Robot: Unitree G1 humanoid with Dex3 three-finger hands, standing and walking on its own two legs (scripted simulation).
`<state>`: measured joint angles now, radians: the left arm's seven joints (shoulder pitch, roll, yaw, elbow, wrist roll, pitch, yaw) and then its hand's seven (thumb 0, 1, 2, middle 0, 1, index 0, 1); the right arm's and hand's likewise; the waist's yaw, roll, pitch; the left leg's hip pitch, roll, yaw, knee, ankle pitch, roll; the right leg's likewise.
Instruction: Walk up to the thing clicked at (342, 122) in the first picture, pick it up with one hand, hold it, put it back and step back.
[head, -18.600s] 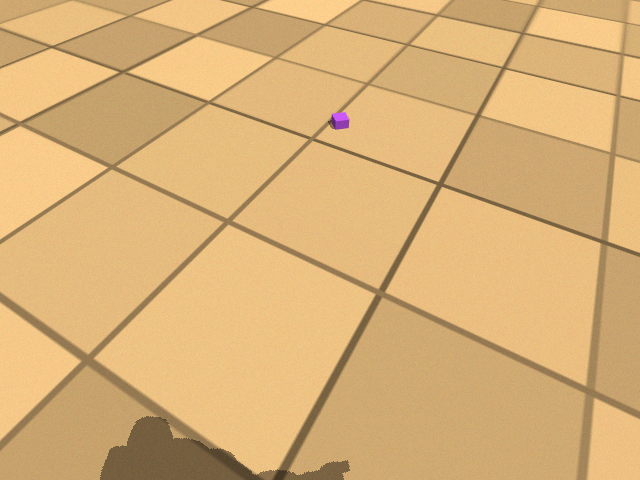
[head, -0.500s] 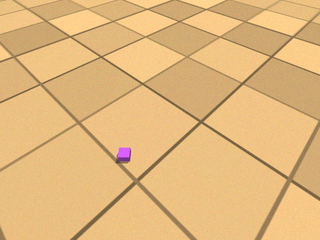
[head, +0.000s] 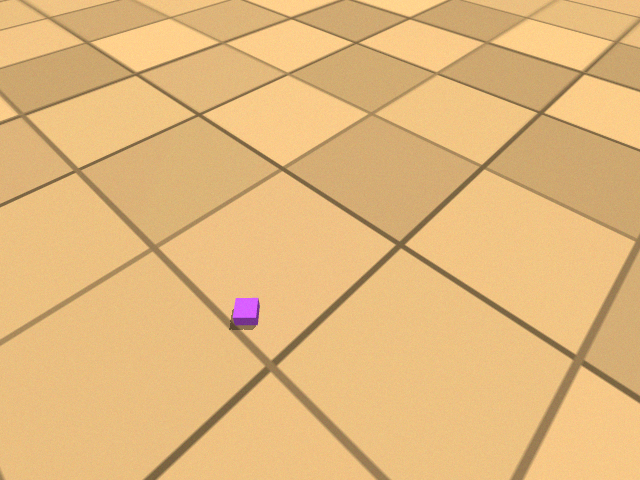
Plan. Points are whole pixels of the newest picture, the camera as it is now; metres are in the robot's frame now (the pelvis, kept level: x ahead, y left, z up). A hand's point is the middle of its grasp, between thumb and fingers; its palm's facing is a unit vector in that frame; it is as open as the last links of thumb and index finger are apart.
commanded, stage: walk up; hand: left
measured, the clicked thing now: (246, 311) +0.77 +0.28 -0.76
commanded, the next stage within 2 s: none
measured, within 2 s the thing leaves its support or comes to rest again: neither
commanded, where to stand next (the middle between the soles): +0.38 +0.04 m, yaw -1 degrees
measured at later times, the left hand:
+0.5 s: hand (89, 456) +0.18 +0.35 -0.16, palm faces -0.06 -0.93 -0.36, open 7.4 cm
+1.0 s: hand (146, 338) +0.36 +0.32 -0.16, palm faces -0.08 -0.92 -0.39, open 7.4 cm
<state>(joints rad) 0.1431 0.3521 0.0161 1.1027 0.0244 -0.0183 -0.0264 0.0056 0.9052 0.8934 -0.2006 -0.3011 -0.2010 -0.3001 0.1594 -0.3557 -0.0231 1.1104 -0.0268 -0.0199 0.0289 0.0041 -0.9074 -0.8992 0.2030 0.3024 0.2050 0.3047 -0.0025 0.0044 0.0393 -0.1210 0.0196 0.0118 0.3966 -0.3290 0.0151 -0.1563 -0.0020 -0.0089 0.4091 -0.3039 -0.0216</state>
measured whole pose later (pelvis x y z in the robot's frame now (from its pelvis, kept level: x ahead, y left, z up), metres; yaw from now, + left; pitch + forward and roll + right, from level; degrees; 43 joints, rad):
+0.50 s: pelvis +0.13 +0.07 -0.01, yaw +0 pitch -4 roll +0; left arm 0.29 0.44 0.05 0.96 0.02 -0.03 -0.04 0.01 0.91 0.89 -0.20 -0.30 -0.20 -0.30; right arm 0.31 -0.37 -0.07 0.92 -0.02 -0.06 0.04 0.00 -0.91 -0.90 0.20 0.30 0.21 0.30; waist -0.02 -0.05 0.08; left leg -0.11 0.01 0.07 0.45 -0.28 0.03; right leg -0.44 -0.02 0.04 0.91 -0.36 -0.01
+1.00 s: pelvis +0.28 +0.06 -0.02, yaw -2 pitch -3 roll -1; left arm 0.25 0.38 0.02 0.84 0.02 -0.05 -0.01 0.00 0.90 0.89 -0.20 -0.30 -0.20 -0.30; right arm 0.26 -0.41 -0.05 0.86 0.00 -0.03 0.02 0.00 -0.91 -0.90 0.20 0.30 0.20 0.30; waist 0.01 0.04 0.13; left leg -0.41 0.06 -0.01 0.75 -0.31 -0.01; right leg -0.27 -0.01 -0.03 0.60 -0.27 -0.01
